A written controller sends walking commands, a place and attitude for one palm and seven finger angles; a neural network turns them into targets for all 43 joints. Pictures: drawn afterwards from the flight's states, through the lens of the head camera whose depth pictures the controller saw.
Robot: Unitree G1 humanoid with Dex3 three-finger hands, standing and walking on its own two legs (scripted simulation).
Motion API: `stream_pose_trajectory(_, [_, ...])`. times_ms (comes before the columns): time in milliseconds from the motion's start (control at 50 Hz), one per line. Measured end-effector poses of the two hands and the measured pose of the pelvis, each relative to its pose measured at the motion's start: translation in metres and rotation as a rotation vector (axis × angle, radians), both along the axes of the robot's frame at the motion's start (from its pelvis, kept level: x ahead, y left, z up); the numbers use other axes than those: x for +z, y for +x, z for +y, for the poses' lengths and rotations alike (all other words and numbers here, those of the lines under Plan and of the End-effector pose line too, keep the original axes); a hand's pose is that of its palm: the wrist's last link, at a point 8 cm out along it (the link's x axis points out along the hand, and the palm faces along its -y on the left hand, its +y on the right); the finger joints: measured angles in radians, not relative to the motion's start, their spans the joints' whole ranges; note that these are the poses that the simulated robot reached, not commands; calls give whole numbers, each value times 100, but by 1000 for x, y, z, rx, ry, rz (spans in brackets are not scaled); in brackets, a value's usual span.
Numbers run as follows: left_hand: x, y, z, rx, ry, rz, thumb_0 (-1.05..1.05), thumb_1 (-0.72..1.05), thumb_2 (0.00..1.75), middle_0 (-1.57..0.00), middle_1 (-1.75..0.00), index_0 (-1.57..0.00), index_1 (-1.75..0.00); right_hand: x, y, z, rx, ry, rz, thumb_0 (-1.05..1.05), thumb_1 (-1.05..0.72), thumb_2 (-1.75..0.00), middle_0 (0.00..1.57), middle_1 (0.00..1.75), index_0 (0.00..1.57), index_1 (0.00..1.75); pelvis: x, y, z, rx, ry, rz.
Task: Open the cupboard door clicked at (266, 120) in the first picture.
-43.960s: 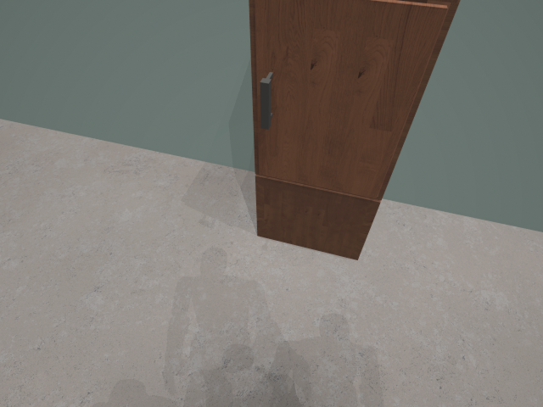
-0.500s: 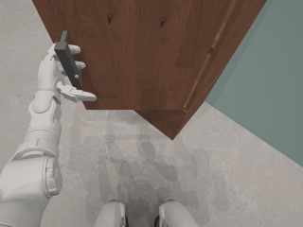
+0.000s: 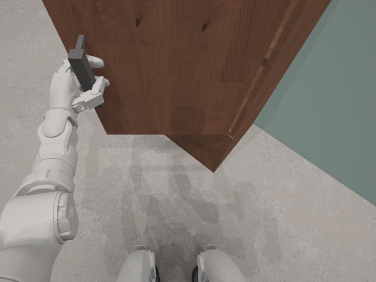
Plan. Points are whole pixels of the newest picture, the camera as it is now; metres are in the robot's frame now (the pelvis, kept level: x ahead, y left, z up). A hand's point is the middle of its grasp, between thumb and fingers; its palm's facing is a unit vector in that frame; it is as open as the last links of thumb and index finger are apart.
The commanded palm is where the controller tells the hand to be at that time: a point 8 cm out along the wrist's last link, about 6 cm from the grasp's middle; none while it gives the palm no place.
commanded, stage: close the thumb around the handle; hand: left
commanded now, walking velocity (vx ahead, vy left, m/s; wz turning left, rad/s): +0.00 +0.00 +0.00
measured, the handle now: (89, 73) +0.54 +0.18 +0.06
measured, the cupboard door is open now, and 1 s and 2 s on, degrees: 41 78 81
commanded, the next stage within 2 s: pull the door open along its arc in 0.08 s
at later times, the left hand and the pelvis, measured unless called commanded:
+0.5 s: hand (99, 107) +0.46 +0.15 +0.06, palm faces -0.02 -1.00 -0.01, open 5.9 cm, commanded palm +0.40 +0.20 +0.07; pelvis +0.01 +0.00 +0.01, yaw -1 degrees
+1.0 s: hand (152, 195) +0.27 +0.05 +0.07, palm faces +0.32 -0.95 -0.01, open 6.0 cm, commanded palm +0.20 +0.11 +0.07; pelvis +0.02 -0.03 +0.02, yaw +3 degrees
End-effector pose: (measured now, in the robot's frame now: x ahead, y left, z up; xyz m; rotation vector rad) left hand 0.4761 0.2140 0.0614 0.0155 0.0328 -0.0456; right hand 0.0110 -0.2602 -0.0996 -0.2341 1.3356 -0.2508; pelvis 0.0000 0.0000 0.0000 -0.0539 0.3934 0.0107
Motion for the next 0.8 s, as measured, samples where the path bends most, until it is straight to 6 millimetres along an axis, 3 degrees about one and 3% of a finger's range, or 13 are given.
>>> stream_pose_trajectory(280, [0, 0, -4, 35, 2, -3, 0, 72, 84, -36, -135, -36, -134, -2, 0, 2, -9, 20, 1, 0, -91, -89, 20, 30, 20, 30, 1, 1, -1, -6, 6, -1])
stream_pose_trajectory(440, [0, -20, -5, 35, -1, -8, 1, 72, 79, -36, -135, -36, -134, 3, 12, 2, -23, 45, -27, 0, -91, -89, 20, 30, 20, 30, 8, 9, -3, -20, 16, -19])
stream_pose_trajectory(520, [0, -44, -9, 25, -4, -13, 0, 71, 75, -36, -135, -36, -134, 8, 31, 2, -17, 62, -77, 0, -91, -89, 20, 30, 20, 30, 14, 15, -4, -25, 23, -38])
stream_pose_trajectory(620, [0, -88, -19, 26, -21, -18, 1, 69, 72, -36, -135, -36, -134, 16, 68, 2, 24, 79, -179, 0, -91, -90, 20, 30, 20, 30, 22, 22, -6, -25, 30, -68])
stream_pose_trajectory(800, [1, -174, -66, 266, -77, -28, 3, 68, 72, -33, -135, -39, -135, 27, 157, 16, 198, 123, -412, 1, -91, -90, 20, 30, 20, 30, 21, 23, -13, -5, 46, -114])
